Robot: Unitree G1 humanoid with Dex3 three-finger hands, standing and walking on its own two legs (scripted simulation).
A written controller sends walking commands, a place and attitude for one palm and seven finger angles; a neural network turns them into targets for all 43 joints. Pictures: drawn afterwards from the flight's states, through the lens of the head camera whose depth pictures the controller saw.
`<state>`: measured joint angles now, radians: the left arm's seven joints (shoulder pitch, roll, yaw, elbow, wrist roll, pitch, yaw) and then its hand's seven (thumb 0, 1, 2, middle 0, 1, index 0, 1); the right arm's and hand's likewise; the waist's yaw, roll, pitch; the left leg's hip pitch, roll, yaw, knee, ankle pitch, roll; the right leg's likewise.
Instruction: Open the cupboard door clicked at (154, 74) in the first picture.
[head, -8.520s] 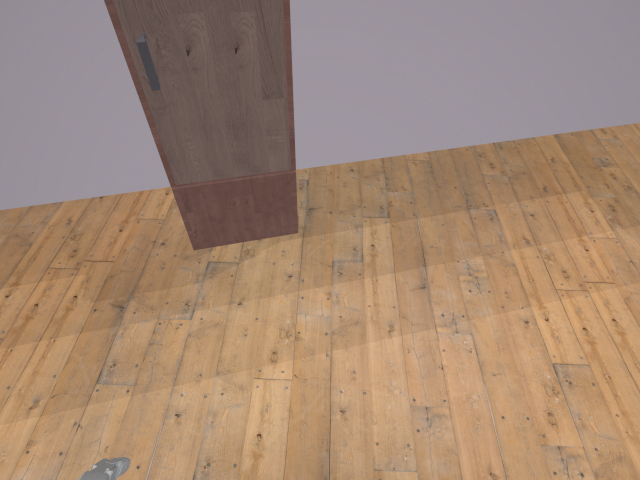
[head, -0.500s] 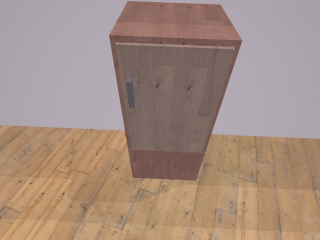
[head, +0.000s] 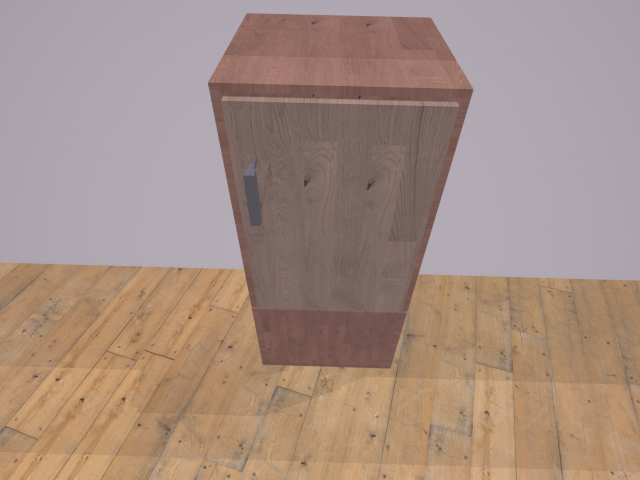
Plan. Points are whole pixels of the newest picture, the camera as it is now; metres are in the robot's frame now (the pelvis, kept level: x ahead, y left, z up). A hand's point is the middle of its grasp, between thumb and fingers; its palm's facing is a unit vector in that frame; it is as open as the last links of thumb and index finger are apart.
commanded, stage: shuffle to correct the standing spot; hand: left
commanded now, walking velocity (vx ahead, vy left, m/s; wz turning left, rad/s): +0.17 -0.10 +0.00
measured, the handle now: (254, 192) +0.61 +0.16 +0.02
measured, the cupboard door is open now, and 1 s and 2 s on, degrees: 0 0 0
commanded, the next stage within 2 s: come to a stop and stand still in 0.24 s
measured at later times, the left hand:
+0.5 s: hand out of the picture +0.02 +0.12 -0.19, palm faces +0.12 -0.99 -0.10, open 7.4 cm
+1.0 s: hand out of the picture +0.10 +0.13 -0.16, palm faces +0.03 -0.97 -0.25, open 7.4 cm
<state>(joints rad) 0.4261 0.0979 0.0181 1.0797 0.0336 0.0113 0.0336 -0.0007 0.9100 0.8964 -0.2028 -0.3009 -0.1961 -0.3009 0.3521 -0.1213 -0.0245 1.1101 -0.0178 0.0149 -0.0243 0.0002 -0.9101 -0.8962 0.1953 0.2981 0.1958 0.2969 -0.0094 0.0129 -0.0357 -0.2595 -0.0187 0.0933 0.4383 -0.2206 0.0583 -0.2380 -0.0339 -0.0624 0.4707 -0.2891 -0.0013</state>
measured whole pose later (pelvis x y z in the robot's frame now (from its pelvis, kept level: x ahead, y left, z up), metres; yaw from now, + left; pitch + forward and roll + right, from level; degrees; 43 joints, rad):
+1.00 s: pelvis +0.06 -0.06 +0.00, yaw -1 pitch -1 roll +1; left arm 0.27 0.15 0.03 0.98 0.02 0.01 0.03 0.00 0.91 0.90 -0.20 -0.30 -0.20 -0.30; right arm 0.25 -0.20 -0.05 1.07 -0.02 0.05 0.00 0.00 -0.91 -0.90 0.19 0.30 0.19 0.30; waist 0.00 0.04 0.02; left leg -0.36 0.03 0.04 0.85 -0.37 -0.01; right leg -0.21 -0.02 -0.06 0.45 -0.23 -0.03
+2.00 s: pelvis +0.09 +0.01 +0.00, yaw +0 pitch +0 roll +1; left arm 0.21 0.16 -0.01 1.09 0.01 0.01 0.04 0.00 0.93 0.90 -0.20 -0.30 -0.20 -0.30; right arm 0.28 -0.17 0.02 1.09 -0.01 -0.04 -0.04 0.00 -0.91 -0.90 0.20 0.30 0.20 0.30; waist -0.01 0.02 0.04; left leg -0.15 -0.05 0.10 0.43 -0.30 0.07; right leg -0.20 -0.04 -0.01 0.51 -0.32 0.01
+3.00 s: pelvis +0.10 -0.07 +0.00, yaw +1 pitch +0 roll +1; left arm 0.26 0.16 0.00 1.11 0.01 -0.02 0.03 0.00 0.92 0.90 -0.20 -0.30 -0.20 -0.30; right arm 0.25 -0.16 0.01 1.14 -0.01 -0.02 -0.05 0.00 -0.91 -0.90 0.19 0.30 0.20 0.30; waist 0.01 0.00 0.03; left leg -0.11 0.05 0.05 0.40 -0.28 -0.04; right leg -0.14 0.06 -0.07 0.43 -0.29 -0.09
